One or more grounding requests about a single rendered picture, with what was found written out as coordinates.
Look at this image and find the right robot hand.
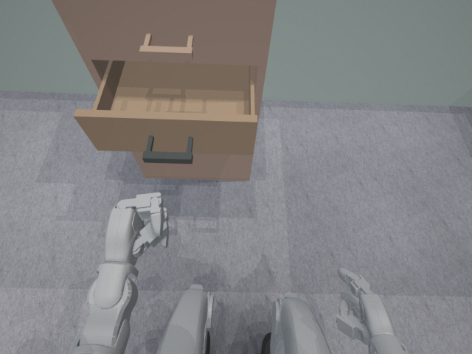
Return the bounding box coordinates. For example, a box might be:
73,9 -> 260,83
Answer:
336,268 -> 396,346

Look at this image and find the robot right thigh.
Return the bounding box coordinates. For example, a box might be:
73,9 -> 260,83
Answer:
272,297 -> 332,354

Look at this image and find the robot left thigh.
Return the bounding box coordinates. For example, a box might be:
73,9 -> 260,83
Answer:
156,288 -> 214,354

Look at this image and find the right robot forearm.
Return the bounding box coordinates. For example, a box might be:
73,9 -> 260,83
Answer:
369,334 -> 409,354

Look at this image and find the robot thigh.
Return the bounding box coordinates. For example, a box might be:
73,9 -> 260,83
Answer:
272,297 -> 332,354
156,288 -> 214,354

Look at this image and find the handle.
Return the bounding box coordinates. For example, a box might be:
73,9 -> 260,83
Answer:
139,46 -> 193,61
142,136 -> 193,164

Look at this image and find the drawer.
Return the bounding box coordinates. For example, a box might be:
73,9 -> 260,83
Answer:
73,60 -> 257,155

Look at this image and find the left robot forearm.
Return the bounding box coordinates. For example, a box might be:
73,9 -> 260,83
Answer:
70,261 -> 139,354

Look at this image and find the cabinet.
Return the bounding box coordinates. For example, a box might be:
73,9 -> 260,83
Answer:
52,0 -> 277,181

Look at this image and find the left robot hand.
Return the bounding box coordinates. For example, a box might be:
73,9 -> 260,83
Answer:
104,192 -> 169,266

